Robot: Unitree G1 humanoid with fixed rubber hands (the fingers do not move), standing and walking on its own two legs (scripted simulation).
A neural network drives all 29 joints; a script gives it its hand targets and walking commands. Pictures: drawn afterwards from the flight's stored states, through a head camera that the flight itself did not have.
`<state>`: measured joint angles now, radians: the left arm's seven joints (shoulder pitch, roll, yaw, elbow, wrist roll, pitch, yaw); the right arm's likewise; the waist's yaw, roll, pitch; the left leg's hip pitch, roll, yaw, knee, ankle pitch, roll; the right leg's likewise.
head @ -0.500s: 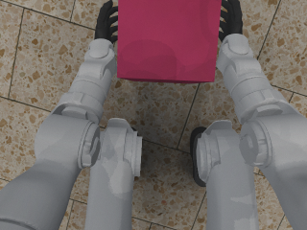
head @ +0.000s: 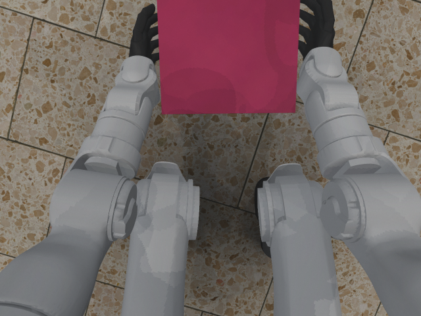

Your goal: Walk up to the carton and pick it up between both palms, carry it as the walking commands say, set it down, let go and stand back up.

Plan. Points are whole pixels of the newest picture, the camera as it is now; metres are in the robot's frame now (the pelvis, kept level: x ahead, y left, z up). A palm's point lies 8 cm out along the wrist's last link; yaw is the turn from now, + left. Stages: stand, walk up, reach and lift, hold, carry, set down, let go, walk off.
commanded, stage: reach and lift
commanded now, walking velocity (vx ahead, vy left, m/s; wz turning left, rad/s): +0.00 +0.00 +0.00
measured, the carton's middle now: (228, 63) +0.50 +0.00 -0.22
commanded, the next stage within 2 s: none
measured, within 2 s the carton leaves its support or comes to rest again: neither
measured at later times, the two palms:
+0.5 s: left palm (135, 50) +0.50 +0.14 -0.13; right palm (326, 35) +0.51 -0.13 -0.11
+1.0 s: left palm (121, 47) +0.49 +0.14 -0.07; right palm (345, 38) +0.49 -0.13 -0.05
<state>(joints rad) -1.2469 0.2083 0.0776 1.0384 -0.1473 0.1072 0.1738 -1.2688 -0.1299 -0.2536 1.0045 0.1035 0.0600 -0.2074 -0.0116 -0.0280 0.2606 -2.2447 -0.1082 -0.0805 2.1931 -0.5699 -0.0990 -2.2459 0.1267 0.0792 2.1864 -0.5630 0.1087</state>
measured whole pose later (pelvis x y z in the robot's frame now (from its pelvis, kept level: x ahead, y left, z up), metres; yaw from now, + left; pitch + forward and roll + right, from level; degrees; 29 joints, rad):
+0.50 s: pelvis -0.02 +0.00 +0.03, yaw +1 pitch +26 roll -2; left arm -1.31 0.18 0.18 0.78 -0.05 0.27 0.17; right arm -1.32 -0.10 -0.41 0.71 0.01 0.24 -0.16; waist 0.00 -0.02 0.52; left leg -2.03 -0.15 -0.11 2.13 -0.55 -0.11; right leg -2.01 0.14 0.08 2.12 -0.57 0.12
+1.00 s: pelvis -0.03 +0.00 +0.06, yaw +1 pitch +24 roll -1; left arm -1.27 0.14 0.24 0.67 -0.01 0.34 0.14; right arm -1.26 -0.05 -0.44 0.56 -0.01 0.30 -0.16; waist 0.01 -0.01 0.52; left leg -1.91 -0.14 -0.11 2.00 -0.51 -0.11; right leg -1.90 0.15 0.09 2.00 -0.52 0.11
